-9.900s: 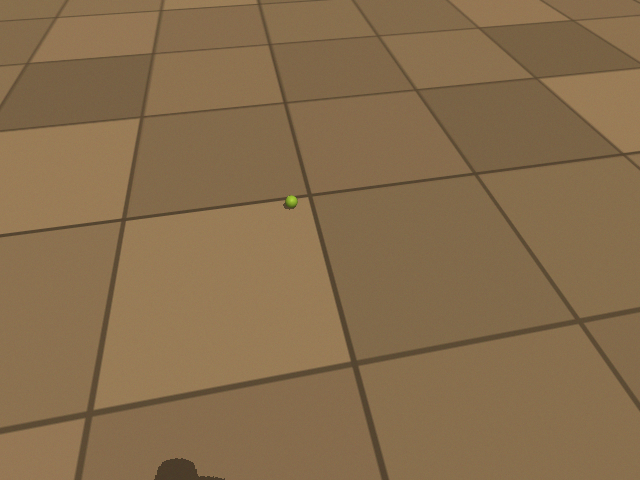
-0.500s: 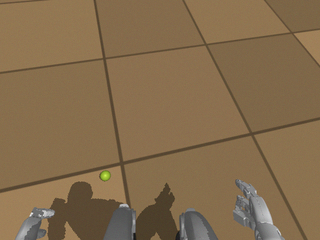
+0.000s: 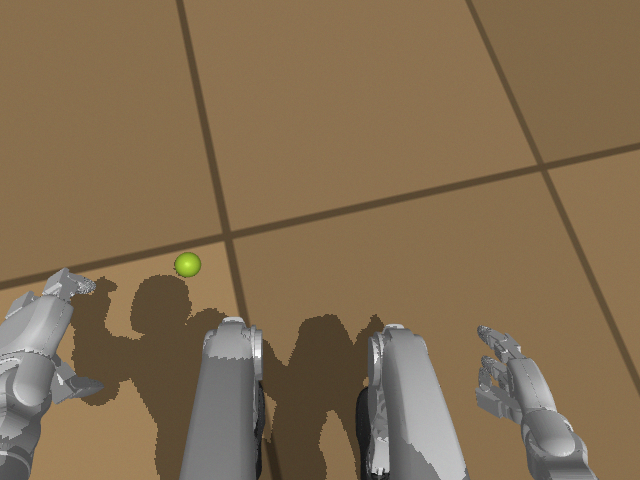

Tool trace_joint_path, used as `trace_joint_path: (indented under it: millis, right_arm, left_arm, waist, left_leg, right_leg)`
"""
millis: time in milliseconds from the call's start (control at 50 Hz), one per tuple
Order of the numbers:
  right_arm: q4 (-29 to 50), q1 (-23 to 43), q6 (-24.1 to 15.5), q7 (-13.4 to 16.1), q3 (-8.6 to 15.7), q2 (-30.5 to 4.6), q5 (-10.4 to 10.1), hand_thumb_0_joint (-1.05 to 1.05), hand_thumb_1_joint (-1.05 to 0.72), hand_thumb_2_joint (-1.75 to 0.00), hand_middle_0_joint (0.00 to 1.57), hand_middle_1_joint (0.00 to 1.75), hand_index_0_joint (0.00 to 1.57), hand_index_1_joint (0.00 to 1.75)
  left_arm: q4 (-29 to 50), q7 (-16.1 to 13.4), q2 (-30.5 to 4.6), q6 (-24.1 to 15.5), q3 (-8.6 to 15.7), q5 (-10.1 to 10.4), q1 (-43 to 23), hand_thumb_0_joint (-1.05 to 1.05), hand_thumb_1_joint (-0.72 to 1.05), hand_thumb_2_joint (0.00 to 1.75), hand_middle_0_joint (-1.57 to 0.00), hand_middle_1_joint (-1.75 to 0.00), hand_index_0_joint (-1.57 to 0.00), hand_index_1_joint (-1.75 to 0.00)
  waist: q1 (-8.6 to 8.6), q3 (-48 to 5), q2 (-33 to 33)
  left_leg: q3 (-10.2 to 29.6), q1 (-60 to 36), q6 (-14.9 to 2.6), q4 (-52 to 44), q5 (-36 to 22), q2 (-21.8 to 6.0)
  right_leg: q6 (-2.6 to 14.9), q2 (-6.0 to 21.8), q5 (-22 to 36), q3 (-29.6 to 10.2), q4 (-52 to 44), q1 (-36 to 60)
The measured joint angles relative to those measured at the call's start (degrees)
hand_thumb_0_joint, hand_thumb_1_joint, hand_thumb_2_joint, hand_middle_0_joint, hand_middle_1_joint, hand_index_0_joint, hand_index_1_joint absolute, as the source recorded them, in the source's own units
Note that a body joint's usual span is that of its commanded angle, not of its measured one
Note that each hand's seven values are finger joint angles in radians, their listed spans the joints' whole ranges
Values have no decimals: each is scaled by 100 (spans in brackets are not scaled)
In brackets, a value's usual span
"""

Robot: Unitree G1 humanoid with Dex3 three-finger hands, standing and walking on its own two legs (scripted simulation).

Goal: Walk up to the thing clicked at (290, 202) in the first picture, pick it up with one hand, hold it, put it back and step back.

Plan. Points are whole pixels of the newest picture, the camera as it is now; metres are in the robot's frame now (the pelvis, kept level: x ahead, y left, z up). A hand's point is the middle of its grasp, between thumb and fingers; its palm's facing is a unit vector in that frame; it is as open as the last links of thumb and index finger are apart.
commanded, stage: rise first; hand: left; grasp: from above
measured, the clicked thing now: (188, 264) +0.44 +0.28 -0.47
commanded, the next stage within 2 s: approach in 1.48 s
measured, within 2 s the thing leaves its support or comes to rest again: neither
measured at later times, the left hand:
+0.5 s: hand (109, 304) +0.33 +0.35 -0.26, palm faces -0.46 -0.17 -0.87, open 14.1 cm
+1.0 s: hand (129, 287) +0.37 +0.34 -0.32, palm faces -0.46 -0.07 -0.89, open 14.2 cm
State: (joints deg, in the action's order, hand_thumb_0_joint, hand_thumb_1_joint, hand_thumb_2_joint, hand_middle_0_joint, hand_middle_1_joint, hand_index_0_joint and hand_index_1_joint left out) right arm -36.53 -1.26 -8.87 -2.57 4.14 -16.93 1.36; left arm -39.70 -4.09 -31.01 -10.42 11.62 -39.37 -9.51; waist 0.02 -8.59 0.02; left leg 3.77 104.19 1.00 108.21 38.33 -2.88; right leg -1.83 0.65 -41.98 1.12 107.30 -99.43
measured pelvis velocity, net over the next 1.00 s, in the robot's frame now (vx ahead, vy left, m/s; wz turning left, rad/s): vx -0.03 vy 0.00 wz -0.09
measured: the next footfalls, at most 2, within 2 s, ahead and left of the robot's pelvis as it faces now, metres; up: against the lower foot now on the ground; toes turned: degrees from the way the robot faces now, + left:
none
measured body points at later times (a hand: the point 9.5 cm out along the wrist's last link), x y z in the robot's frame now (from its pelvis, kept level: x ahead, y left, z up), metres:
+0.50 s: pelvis -0.04 +0.00 -0.13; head +0.17 +0.05 +0.27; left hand +0.35 +0.35 -0.21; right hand +0.06 -0.28 -0.25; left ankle +0.07 +0.13 -0.46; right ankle +0.05 -0.14 -0.46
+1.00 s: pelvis -0.03 +0.00 -0.16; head +0.20 +0.06 +0.22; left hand +0.39 +0.34 -0.27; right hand +0.07 -0.28 -0.28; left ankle +0.07 +0.13 -0.46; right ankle +0.05 -0.14 -0.46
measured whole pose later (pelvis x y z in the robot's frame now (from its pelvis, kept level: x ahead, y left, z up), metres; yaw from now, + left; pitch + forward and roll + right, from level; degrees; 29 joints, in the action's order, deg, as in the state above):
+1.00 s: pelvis -0.03 +0.00 -0.16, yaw -5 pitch +32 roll -8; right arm -45.1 -2.2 0.2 -7.1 0.4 -14.8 9.1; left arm -74.4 -21.9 -46.4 -23.3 12.9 -73.8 -41.4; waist -5.7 -2.6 2.9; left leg 9.8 132.7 1.5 137.5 37.3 -2.1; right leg -2.6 -1.6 -41.3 3.8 134.6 -125.7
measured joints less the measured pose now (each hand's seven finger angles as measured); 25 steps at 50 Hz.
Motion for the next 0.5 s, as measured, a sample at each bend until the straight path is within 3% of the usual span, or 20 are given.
trace_joint_path:
  millis: [140, 320, 500]
  right_arm:
    - [-306, -49, 219, -105, -15, 69, 82, 1, -86, -89, 20, 30, 20, 30]
    - [-568, -387, 497, -166, -142, 146, 160, 1, -86, -89, 20, 30, 20, 30]
    - [-738, -447, 661, -243, -249, 99, 348, 1, -88, -89, 20, 30, 20, 30]
  left_arm:
    - [-677, -136, -324, -169, 91, -675, -1064, -1, -52, 101, -6, -106, -6, -106]
    - [-1474, -218, -790, -708, 124, -1484, -1738, 0, -51, 102, -6, -106, -6, -105]
    - [-2290, -839, -1192, -1164, 81, -2308, -2372, 0, -51, 102, -7, -101, -7, -101]
  waist:
    - [18, 238, -22]
    - [-123, 394, 22]
    - [-338, 450, 105]
  left_leg:
    - [153, 1033, 18, 917, -100, -24]
    - [316, 1783, 16, 1660, -285, 0]
    - [452, 2258, 10, 2184, -339, 69]
  right_leg:
    - [12, -84, 96, 61, 896, -1004]
    - [-4, -139, 273, 140, 1589, -1695]
    - [-23, -143, 289, 217, 2047, -2067]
